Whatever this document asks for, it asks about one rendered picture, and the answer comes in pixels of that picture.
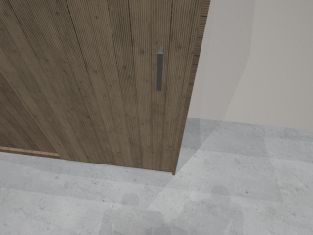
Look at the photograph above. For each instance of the wardrobe door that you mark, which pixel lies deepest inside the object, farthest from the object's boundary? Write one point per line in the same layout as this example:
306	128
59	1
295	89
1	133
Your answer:
17	127
86	71

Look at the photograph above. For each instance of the handle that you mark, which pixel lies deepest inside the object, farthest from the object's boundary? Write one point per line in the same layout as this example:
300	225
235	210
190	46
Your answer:
159	69

